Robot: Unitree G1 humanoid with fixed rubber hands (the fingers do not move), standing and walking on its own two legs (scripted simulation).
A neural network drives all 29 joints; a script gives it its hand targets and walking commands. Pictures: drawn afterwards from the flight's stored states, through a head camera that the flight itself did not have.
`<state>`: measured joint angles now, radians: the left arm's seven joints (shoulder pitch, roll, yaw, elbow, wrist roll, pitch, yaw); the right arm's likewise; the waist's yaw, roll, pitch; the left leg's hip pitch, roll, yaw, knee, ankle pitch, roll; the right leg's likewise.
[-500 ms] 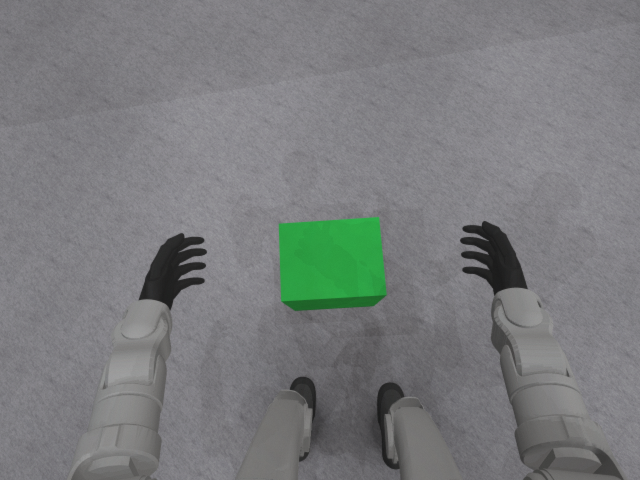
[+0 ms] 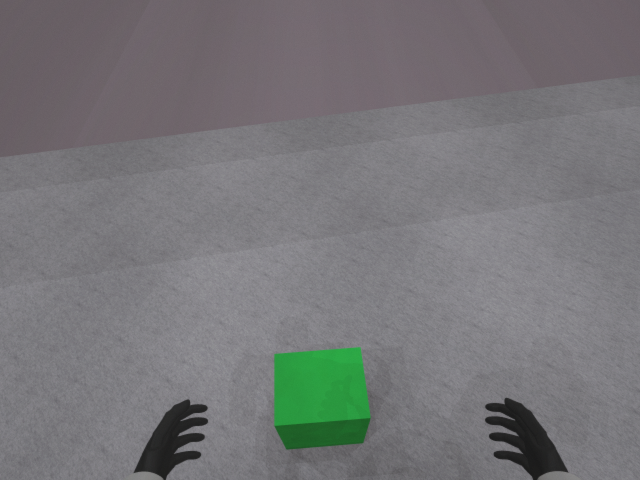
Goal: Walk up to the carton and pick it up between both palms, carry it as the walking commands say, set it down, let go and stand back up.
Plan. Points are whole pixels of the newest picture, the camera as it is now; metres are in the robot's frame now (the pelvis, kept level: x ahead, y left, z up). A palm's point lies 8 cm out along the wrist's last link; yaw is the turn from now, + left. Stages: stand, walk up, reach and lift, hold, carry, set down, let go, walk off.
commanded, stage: let go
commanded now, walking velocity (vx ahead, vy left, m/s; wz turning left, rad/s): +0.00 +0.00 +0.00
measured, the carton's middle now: (321, 401) +0.39 +0.05 -0.63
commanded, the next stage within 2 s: stand in 0.36 s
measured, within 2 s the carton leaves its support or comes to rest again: neither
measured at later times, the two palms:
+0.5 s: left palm out of the picture +0.14 +0.27 -0.08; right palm out of the picture +0.14 -0.26 -0.08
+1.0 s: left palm out of the picture +0.12 +0.30 -0.10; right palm out of the picture +0.11 -0.28 -0.09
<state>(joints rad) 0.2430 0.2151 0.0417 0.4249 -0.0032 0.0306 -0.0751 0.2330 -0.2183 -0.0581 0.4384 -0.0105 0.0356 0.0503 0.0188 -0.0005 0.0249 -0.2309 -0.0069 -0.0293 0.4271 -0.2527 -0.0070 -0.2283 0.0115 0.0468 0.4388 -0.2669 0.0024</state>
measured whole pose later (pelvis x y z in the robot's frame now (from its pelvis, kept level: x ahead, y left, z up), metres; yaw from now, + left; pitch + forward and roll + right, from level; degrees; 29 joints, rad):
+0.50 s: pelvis -0.01 +0.00 +0.00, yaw +0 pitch -1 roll +0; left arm 0.21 0.29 0.05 0.57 0.04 0.07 0.00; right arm 0.20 -0.28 -0.03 0.63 -0.05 0.05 0.00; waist 0.01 -0.01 0.02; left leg -0.18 -0.01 -0.03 0.50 -0.29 -0.01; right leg -0.17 0.01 0.05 0.49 -0.30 0.01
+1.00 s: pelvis +0.00 +0.01 +0.00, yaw +0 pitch -1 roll +0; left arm 0.19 0.35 0.02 0.80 0.03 0.00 0.03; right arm 0.17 -0.34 -0.02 0.85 -0.03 0.00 -0.02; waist 0.00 -0.02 0.00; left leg -0.15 -0.02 -0.02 0.46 -0.28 0.01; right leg -0.14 0.00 0.05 0.45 -0.29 0.02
